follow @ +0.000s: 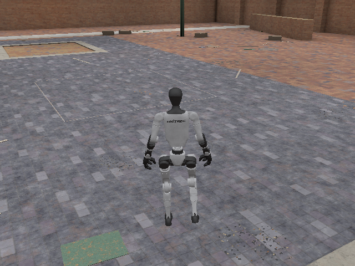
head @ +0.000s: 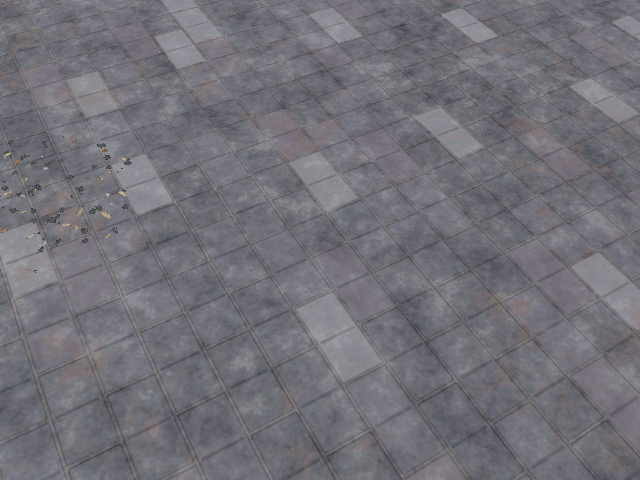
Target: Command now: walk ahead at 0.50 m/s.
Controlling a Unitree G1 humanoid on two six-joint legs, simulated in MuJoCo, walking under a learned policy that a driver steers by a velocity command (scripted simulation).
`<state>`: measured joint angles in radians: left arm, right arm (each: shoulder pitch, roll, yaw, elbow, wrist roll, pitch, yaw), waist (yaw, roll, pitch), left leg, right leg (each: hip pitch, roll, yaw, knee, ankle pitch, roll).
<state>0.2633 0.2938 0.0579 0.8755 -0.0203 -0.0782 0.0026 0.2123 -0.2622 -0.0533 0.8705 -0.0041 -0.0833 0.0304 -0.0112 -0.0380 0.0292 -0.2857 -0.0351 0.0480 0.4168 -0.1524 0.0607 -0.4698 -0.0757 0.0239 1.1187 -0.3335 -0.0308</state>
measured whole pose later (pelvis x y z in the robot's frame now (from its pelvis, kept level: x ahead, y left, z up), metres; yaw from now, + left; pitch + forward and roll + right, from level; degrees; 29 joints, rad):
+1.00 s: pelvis +0.20 +0.01 +0.01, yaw +28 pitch +2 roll -3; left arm 0.05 0.32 0.10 0.85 0.00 0.01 0.05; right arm 0.22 -0.29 -0.08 0.73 0.01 0.02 -0.04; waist -0.01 -0.02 0.04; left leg -0.28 -0.04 -0.10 0.43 -0.19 0.06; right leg -0.52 0.01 0.06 0.94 -0.32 0.07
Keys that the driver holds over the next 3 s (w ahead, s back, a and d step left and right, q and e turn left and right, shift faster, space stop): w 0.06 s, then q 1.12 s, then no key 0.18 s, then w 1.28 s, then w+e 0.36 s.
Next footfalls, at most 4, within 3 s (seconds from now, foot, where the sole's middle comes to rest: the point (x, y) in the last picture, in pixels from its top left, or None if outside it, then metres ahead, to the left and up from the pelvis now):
0.32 right None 0.34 -0.13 -0.78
0.72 left None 0.21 0.11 -0.78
1.22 right None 0.33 -0.08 -0.78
1.58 left None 0.16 0.11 -0.78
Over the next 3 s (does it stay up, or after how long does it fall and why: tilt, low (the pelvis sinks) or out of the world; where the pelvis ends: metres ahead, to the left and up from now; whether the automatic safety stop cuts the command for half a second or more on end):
stays up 0.80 0.49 -0.01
